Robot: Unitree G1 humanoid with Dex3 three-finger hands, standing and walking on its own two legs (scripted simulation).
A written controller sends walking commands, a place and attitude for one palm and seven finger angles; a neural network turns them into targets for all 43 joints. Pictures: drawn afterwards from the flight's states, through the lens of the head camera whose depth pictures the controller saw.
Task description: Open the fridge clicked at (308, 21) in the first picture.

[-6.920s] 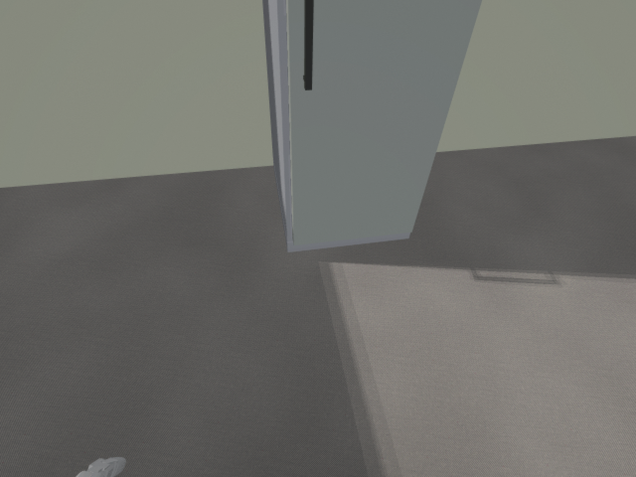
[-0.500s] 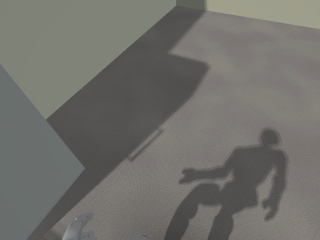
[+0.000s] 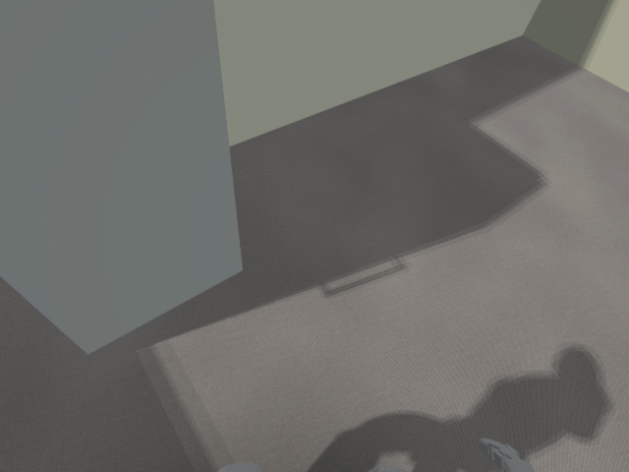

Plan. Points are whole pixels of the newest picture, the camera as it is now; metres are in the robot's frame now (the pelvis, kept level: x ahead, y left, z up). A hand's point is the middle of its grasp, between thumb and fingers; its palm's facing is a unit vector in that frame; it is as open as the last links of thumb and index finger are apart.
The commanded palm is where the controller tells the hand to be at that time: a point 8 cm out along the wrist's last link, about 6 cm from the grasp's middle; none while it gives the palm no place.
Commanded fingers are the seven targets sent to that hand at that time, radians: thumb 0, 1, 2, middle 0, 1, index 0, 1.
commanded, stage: turn to face it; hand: left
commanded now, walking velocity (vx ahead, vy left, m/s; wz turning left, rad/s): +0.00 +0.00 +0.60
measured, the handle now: out of the picture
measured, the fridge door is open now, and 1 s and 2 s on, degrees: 0 0 0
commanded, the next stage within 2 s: take the last steps up to it in 1.12 s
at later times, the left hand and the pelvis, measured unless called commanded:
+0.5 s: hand out of the picture +0.10 +0.20 -0.13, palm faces +0.27 -0.92 -0.28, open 7.4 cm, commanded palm none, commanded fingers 0.00 0.90 0.90 -0.20 -0.30 -0.20 -0.30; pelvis +0.00 -0.03 +0.00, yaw +17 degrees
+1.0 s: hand out of the picture -0.15 +0.20 -0.18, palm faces +0.58 -0.78 -0.25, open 7.4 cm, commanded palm none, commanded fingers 0.00 0.90 0.90 -0.20 -0.30 -0.20 -0.30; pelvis -0.04 +0.01 +0.00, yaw +33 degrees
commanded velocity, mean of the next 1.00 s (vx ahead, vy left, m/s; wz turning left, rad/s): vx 0.00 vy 0.00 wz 0.51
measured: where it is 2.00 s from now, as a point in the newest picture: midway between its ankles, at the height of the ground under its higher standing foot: outside the picture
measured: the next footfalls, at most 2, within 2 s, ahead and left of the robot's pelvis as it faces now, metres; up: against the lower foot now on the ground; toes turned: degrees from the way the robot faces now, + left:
right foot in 0.50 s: +0.07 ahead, -0.14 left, +0.00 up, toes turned +17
left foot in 0.92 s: -0.05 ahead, +0.11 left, +0.00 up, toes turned +37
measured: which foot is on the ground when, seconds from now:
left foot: down 0.00-0.48, up 0.50-0.90, down 0.92-1.00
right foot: up 0.00-0.48, down 0.50-0.92, up 0.94-1.00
